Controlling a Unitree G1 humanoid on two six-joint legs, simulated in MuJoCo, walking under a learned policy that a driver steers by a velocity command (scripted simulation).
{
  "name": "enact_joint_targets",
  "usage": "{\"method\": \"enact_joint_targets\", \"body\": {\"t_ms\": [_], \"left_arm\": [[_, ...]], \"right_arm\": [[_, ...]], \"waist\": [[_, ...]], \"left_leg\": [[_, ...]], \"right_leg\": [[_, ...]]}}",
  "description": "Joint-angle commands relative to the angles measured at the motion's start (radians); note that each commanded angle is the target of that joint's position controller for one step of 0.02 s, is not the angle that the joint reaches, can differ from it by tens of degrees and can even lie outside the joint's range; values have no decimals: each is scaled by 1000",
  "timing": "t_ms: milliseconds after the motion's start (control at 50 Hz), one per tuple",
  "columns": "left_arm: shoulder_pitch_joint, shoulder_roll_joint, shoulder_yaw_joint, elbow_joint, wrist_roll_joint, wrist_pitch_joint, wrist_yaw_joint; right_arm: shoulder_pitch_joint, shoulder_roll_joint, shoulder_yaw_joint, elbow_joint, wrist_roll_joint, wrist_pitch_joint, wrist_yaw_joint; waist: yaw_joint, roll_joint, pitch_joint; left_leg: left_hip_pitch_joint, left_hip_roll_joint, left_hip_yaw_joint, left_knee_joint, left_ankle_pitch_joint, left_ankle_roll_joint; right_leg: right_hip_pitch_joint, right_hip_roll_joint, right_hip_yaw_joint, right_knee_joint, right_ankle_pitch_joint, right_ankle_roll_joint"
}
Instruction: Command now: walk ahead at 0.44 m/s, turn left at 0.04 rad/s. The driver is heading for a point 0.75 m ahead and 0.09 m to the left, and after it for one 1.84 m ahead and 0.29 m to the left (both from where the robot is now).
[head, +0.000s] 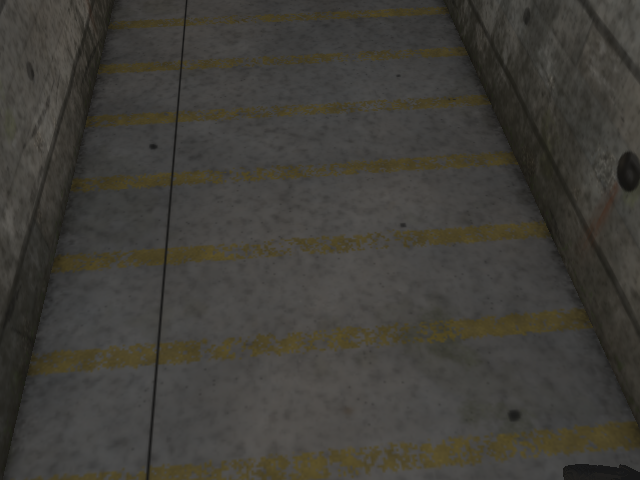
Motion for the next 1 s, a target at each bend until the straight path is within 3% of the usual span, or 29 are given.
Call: {"method": "enact_joint_targets", "body": {"t_ms": [20, 40, 60, 80, 120, 180, 260, 320, 380, 420, 440, 460, 480, 500, 520, 540, 560, 580, 600, 640, 680, 800, 860, 900, 960, 980, 1000], "left_arm": [[-61, 21, -12, -147, 4, -47, 8], [-99, 121, 15, -141, -13, -59, 7], [-138, 138, 21, -144, -21, -66, -1], [-155, 120, 19, -136, -10, -68, -2], [-166, 93, 19, -135, 6, -63, -12], [-186, 55, 10, -145, 14, -47, -20], [-341, 8, -13, -194, 13, -54, -29], [-439, 15, -15, -225, 3, -61, -43], [-474, 40, -6, -248, 4, -63, -56], [-428, 65, 6, -244, 7, -62, -57], [-345, 90, 20, -225, 9, -59, -51], [-196, 128, 40, -185, 10, -54, -41], [-21, 195, 57, -157, 19, -47, -28], [-1, 245, 63, -137, 21, -49, -39], [-3, 141, 39, -146, 11, -47, -37], [-79, 119, 29, -149, 10, -47, -32], [-141, 125, 29, -152, 13, -45, -23], [-182, 107, 24, -153, 24, -47, -22], [-203, 92, 18, -154, 36, -53, -22], [-216, 80, 17, -140, 23, -65, -25], [-210, 108, 23, -117, 22, -69, -29], [-130, 144, 30, -63, 14, -50, -8], [-71, 165, 34, -28, 8, -36, -5], [-51, 171, 36, -9, 4, -24, -3], [-71, 190, 44, 4, 3, -9, 6], [-90, 185, 43, 4, -3, -7, 13], [-86, 163, 35, 4, 5, -2, 19]], "right_arm": [[376, -296, -90, 29, -17, -4, -13], [333, -212, -63, 29, -10, -10, -7], [284, -167, -47, 25, -11, -13, -8], [235, -142, -39, 18, -18, -15, -8], [183, -109, -28, 16, -27, -14, -7], [177, -118, -32, 34, -16, -22, -13], [209, -150, -38, 71, -11, -18, -26], [277, -176, -43, 110, 0, -15, -30], [301, -183, -47, 141, 5, -4, -33], [299, -201, -53, 149, 1, 7, -37], [289, -210, -55, 150, -2, 14, -39], [283, -197, -48, 147, -9, 21, -42], [302, -146, -26, 124, -35, 21, -45], [465, -15, 11, 124, -23, 2, -31], [375, -133, -12, 137, -1, -17, -22], [260, -176, -26, 97, 22, -27, -17], [196, -161, -19, 79, 15, -35, -23], [170, -152, -22, 75, -2, -34, -26], [200, -139, -23, 81, -6, -26, -26], [241, -102, -15, 96, -7, -4, -31], [209, -94, -13, 81, -25, 9, -38], [-13, -71, 0, 23, -23, -12, -21], [-107, -74, 2, -4, -12, -22, -3], [-144, -85, 0, -21, -9, -27, 10], [-100, -116, -9, -13, -10, -31, 26], [-32, -121, -16, 2, -3, -29, 24], [100, -167, -40, 45, -5, -27, 17]], "waist": [[-199, 330, -223], [-200, 226, -129], [-176, 193, -46], [-157, 134, -16], [-116, 128, 26], [-92, 103, 39], [-131, 82, 76], [-162, 73, 93], [-147, 68, 94], [-110, 88, 49], [-59, 99, -13], [16, 87, -112], [68, -22, -266], [-26, -297, -413], [28, -183, -371], [19, -124, -198], [-13, -31, -95], [-42, -1, -36], [-79, -26, -36], [-109, -47, -34], [-116, -39, 5], [-38, -25, 57], [1, -30, 73], [4, -36, 84], [-37, -67, 50], [-81, -73, 2], [-142, -49, -89]], "left_leg": [[687, 393, -696, -222, -332, 258], [626, 376, -672, -247, -395, 253], [549, 335, -551, -251, -331, 225], [482, 290, -465, -268, -235, 210], [373, 237, -348, -306, -33, 200], [310, 214, -238, -342, 177, 212], [248, 172, -127, -360, 238, 182], [275, 199, -126, -363, 201, 173], [393, 245, -130, -306, 277, 148], [451, 250, -122, -215, 497, 126], [457, 231, -103, -101, 675, 112], [392, 185, -68, 88, 737, 84], [168, 127, -39, 407, 423, 54], [-199, -66, -87, 746, -376, -3], [-304, -23, -191, 835, -411, 8], [-366, 26, -154, 836, -327, 14], [-345, 75, -119, 777, -238, 10], [-311, 105, -109, 723, -187, 3], [-245, 131, -121, 695, -150, -2], [-201, 146, -112, 638, -133, -19], [-228, 159, -102, 575, -87, -45], [-259, 129, -63, 206, 239, -63], [-249, 104, -48, 101, 263, -57], [-267, 93, -52, 54, 213, -38], [-205, 65, -31, 17, 97, 10], [-104, 37, -2, -13, 90, 35], [96, 4, 19, -18, 93, 68]], "right_leg": [[-636, 78, -12, 591, -142, -35], [-734, 21, 54, 717, -120, -40], [-758, -17, 46, 728, -27, -57], [-737, -43, 34, 703, 54, -59], [-677, -75, 29, 640, 145, -47], [-655, -72, 1, 547, 220, -12], [-575, -36, -31, 240, 427, -4], [-517, -4, -39, 115, 516, -24], [-529, 7, -21, 54, 463, -67], [-444, 41, -47, 47, 378, -97], [-320, 74, -78, 40, 353, -121], [-99, 82, -92, 38, 376, -152], [228, -105, 117, 90, 412, -211], [530, -326, 635, -45, 126, -375], [496, -303, 707, -147, -13, -335], [356, -277, 552, -172, 20, -296], [197, -243, 446, -200, 124, -278], [78, -210, 368, -227, 240, -275], [7, -186, 319, -252, 305, -271], [-58, -165, 249, -302, 343, -284], [-113, -159, 190, -342, 375, -292], [-59, -102, 51, -358, 398, -237], [9, -131, 54, -333, 370, -232], [79, -164, 68, -297, 388, -223], [171, -197, 52, -209, 550, -191], [184, -184, 17, -120, 699, -174], [142, -136, -37, 58, 808, -144]]}}
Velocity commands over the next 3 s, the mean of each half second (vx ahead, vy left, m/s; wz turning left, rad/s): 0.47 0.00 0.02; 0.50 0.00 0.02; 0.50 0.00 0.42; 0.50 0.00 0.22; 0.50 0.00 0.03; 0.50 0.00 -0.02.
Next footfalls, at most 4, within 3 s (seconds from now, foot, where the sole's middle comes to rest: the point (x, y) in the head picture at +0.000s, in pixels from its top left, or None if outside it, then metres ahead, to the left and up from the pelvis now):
0.46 right None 0.44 -0.11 -0.77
1.02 left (301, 368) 0.73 0.13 -0.77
1.50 right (380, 271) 1.03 -0.04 -0.77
1.98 left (259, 217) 1.18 0.30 -0.77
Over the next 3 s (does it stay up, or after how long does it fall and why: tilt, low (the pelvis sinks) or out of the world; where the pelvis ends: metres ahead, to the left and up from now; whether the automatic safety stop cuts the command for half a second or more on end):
stays up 1.60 0.33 0.01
